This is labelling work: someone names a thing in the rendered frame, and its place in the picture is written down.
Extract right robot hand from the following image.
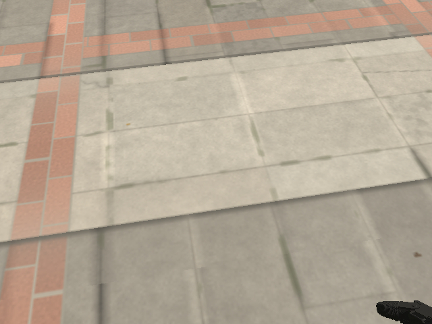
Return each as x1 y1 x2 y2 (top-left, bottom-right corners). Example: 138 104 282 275
376 300 432 324

